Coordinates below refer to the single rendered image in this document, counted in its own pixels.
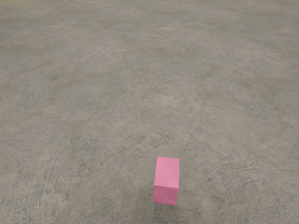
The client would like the carton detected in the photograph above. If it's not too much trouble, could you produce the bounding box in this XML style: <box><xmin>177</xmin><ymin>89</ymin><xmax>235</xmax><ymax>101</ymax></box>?
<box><xmin>153</xmin><ymin>156</ymin><xmax>179</xmax><ymax>205</ymax></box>

